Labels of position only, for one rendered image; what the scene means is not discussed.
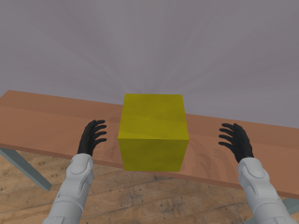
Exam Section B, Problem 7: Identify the left robot hand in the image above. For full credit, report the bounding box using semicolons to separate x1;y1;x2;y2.
77;119;107;156

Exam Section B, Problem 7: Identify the robot right forearm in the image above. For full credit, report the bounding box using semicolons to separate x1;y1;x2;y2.
237;157;299;224

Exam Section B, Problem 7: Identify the robot left forearm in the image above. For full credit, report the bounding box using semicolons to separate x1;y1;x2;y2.
42;153;94;224

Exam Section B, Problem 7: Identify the table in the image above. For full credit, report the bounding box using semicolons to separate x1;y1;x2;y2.
0;90;299;224

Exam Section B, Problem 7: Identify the right robot hand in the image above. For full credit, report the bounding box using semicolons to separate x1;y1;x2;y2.
219;123;254;163

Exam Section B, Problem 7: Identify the carton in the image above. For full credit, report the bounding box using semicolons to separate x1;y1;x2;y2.
118;93;190;172

